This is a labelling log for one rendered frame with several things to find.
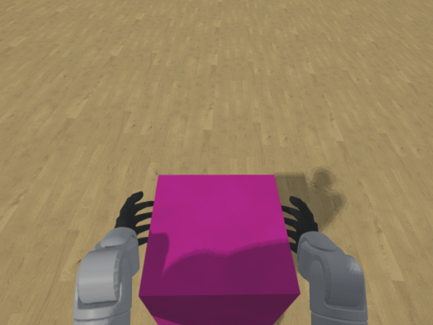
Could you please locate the carton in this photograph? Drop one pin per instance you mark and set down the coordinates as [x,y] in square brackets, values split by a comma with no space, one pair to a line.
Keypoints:
[217,252]

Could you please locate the right robot hand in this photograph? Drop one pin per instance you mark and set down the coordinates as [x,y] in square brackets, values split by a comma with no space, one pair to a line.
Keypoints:
[305,221]

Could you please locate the right robot forearm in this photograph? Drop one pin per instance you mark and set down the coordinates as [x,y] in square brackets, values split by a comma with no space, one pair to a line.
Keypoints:
[336,282]

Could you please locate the left robot forearm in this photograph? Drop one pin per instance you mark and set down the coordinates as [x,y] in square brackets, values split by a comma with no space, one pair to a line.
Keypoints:
[103,287]

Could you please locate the left robot hand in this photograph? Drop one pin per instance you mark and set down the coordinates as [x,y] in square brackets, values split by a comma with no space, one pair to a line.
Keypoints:
[128,218]

